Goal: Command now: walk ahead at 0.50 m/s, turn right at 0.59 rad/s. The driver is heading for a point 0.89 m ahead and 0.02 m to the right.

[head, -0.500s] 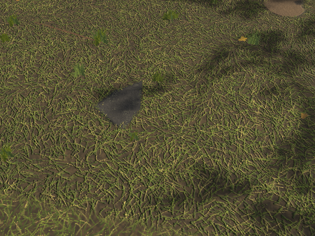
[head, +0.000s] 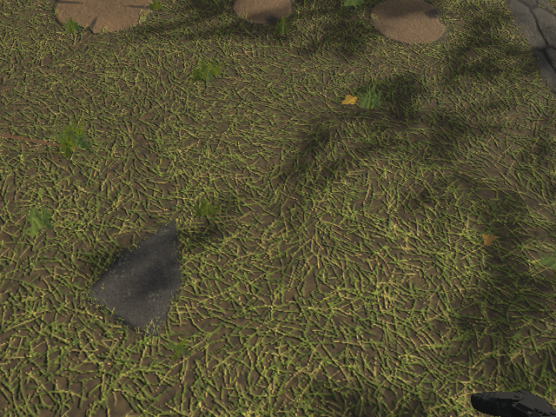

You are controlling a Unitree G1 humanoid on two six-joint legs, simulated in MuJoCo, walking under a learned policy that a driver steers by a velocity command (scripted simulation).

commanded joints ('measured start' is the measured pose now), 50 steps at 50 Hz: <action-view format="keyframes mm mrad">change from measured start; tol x16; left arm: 1 33 97 3 -96 19 -8 3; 20 -442 -7 -47 -239 44 23 -68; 26 38 222 28 -100 54 -4 -11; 31 -155 31 -22 -74 12 -24 -4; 50 -21 101 -16 66 31 -42 35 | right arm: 1 268 -215 -81 0 1 12 -17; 26 453 -51 -39 110 48 9 13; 45 -8 -24 -38 41 13 44 57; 50 113 -59 -56 52 8 42 48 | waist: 1 -107 158 -222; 20 -136 99 46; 24 12 67 -151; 26 20 -231 -386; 30 -77 -49 -62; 50 -104 -84 -31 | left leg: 1 617 437 -724 -288 -450 178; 5 336 271 -244 -364 -101 113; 19 430 264 112 -407 250 115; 23 521 270 160 -111 697 94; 25 157 181 204 402 260 43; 26 -126 7 138 694 -464 10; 42 -199 81 -4 231 117 5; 50 24 -59 158 37 -110 134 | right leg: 1 -557 -83 -72 548 6 0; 15 -572 -194 -189 130 456 62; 20 -466 -162 -272 -93 371 11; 24 -5 -81 -288 -245 322 -71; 26 452 -575 462 -373 320 -251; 32 -27 -350 -20 -510 620 -119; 44 84 -355 -287 -608 700 -66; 50 237 -383 -380 -243 1350 -23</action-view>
